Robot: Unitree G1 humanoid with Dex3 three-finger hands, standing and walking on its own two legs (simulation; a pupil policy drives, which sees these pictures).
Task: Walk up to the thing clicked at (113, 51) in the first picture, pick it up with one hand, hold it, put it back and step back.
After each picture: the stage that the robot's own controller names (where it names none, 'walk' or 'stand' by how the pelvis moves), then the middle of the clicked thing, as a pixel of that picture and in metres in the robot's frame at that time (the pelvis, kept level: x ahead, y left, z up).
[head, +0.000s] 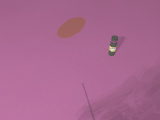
stand; (113, 46) +1.31 -0.31 -0.66
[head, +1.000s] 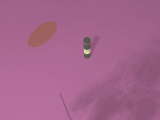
walk; (87, 48) +1.22 +0.07 -0.63
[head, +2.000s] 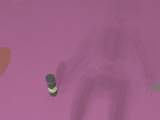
walk; (52, 85) +0.72 +0.30 -0.63
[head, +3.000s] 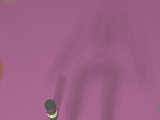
stand; (51, 110) +0.49 +0.22 -0.63
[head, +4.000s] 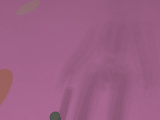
stand; out of the picture +0.45 +0.21 -0.65
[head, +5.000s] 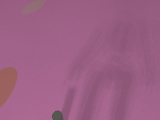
stand; out of the picture +0.45 +0.20 -0.66
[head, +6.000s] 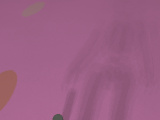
stand; out of the picture +0.44 +0.20 -0.66
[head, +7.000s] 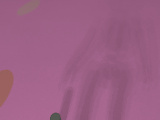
stand; out of the picture +0.44 +0.21 -0.65
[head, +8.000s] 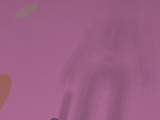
stand; out of the picture +0.41 +0.21 -0.66
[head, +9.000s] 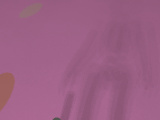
stand; out of the picture +0.42 +0.19 -0.66
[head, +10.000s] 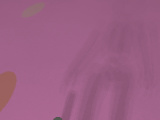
stand; out of the picture +0.42 +0.19 -0.66
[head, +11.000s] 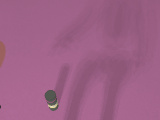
go down; (52, 101) +0.47 +0.18 -0.59
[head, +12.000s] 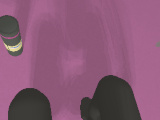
go down; (12, 39) +0.54 +0.20 -0.25
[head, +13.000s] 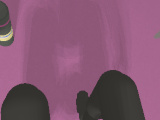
close in; (1, 27) +0.54 +0.21 -0.23
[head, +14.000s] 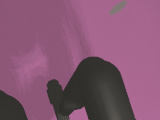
close in; out of the picture +0.53 +0.25 -0.18
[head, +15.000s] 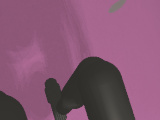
lift; out of the picture +0.52 +0.25 -0.19
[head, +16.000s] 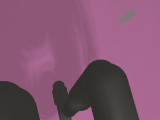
lift; out of the picture +0.47 +0.23 -0.18
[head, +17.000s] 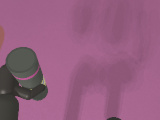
lift; (32, 79) +0.35 +0.17 +0.01
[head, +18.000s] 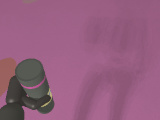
hold; (38, 90) +0.32 +0.16 +0.04
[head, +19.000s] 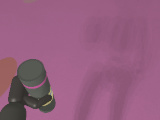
hold; (40, 90) +0.32 +0.16 +0.03
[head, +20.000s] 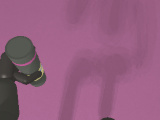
crouch; (30, 66) +0.41 +0.17 -0.02
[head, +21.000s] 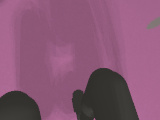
lower; out of the picture +0.56 +0.21 -0.07
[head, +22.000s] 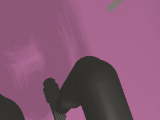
lower; out of the picture +0.51 +0.24 -0.19
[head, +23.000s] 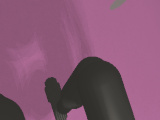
lower; out of the picture +0.51 +0.25 -0.19
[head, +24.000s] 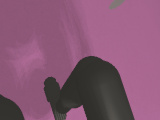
lower; out of the picture +0.51 +0.25 -0.19
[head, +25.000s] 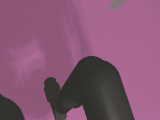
lower; out of the picture +0.51 +0.24 -0.19
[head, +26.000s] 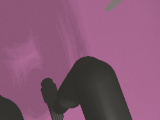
open; out of the picture +0.51 +0.23 -0.20
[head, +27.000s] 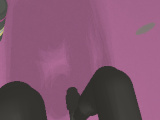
stand; out of the picture +0.51 +0.21 -0.21
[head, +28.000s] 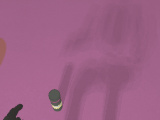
stand; (56, 101) +0.46 +0.15 -0.53
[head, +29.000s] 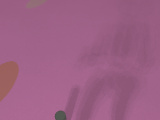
stand; out of the picture +0.44 +0.16 -0.60
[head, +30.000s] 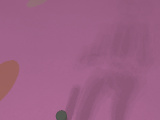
stand; out of the picture +0.44 +0.15 -0.60
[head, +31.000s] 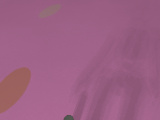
stand; out of the picture +0.45 +0.15 -0.65
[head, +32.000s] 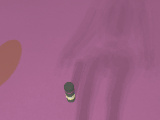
walk; (70, 93) +0.53 +0.12 -0.63
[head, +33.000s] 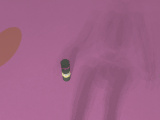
walk; (65, 71) +0.75 +0.15 -0.62
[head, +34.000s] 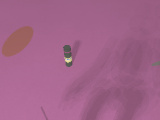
stand; (68, 56) +1.06 +0.21 -0.63
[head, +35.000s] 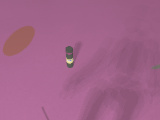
stand; (69, 57) +1.07 +0.16 -0.65
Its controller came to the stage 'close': yes
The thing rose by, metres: 0.68
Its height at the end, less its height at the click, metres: +0.00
